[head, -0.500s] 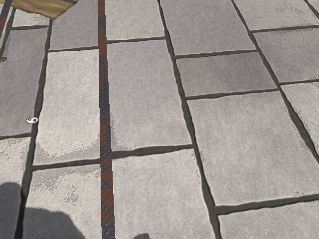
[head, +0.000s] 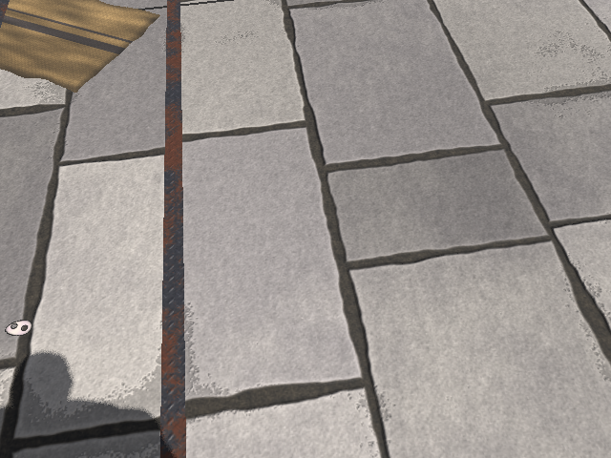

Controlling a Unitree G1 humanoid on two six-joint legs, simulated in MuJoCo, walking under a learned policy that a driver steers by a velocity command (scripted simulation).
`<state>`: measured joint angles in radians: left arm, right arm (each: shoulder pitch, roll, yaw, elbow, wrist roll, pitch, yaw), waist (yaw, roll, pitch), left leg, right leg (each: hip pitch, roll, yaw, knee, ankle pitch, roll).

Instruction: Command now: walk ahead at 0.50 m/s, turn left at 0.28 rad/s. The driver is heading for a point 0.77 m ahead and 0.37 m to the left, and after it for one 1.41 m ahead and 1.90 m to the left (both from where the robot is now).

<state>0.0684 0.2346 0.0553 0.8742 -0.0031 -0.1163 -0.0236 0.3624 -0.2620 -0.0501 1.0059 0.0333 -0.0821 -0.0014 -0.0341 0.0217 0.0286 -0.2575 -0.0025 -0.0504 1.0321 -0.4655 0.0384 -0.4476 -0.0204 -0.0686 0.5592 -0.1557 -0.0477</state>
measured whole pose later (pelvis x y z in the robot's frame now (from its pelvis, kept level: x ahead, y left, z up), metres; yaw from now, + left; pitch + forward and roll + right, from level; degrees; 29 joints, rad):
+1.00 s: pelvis +0.56 +0.13 -0.01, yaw +34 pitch +3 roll -2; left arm 0.02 0.26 0.06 0.72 0.01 -0.14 -0.02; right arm 0.37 -0.29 -0.09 0.78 0.02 -0.04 -0.02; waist -0.07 0.02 0.00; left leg -0.17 -0.09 -0.22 0.78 -0.50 0.06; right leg -0.47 0.04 0.01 0.52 -0.10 -0.03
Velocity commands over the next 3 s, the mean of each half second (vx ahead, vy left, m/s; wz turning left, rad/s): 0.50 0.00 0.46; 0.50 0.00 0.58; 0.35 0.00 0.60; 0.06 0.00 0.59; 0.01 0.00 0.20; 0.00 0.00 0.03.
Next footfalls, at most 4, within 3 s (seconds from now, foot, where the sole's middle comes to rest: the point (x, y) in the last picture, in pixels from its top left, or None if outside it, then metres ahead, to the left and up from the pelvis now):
0.48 left None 0.40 0.16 -0.76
0.96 right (276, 335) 0.75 0.10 -0.76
1.44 left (129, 339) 0.76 0.46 -0.76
1.90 right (191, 275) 0.93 0.32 -0.76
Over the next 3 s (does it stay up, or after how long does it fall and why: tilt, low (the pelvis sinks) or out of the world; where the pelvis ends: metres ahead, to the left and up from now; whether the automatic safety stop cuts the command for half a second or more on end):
stays up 0.77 0.34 0.01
